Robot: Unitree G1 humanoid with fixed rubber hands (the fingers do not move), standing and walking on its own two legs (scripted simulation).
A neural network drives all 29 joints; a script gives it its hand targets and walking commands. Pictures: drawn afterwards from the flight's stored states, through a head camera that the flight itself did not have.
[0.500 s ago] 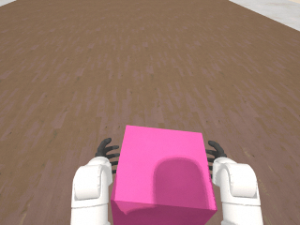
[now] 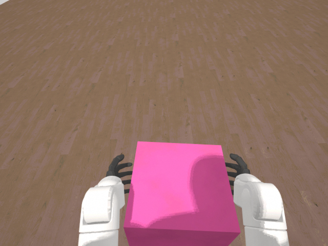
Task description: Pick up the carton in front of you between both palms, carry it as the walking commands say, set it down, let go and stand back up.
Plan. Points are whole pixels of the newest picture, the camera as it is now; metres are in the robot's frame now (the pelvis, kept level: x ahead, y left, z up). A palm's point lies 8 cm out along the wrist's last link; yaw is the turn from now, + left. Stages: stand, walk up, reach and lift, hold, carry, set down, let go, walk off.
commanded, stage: carry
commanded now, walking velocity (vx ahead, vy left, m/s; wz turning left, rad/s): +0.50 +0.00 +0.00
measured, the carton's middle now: (175, 204) +0.26 +0.00 -0.04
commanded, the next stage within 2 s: none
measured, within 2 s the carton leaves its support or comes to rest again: neither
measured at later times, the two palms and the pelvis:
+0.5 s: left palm (121, 88) +0.62 +0.18 +0.07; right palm (207, 86) +0.60 -0.11 +0.08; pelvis +0.33 +0.05 +0.00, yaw -3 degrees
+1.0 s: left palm (138, 58) +0.85 +0.14 +0.07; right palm (206, 55) +0.84 -0.15 +0.07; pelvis +0.57 +0.01 -0.01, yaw -1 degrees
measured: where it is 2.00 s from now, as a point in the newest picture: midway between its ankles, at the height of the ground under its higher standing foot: (172, 201)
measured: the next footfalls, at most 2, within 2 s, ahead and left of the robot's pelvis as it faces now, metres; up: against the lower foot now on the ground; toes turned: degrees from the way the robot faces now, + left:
left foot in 0.26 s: +0.37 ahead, +0.13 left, +0.00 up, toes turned +11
right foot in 0.70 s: +0.65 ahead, -0.08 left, +0.00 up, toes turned +8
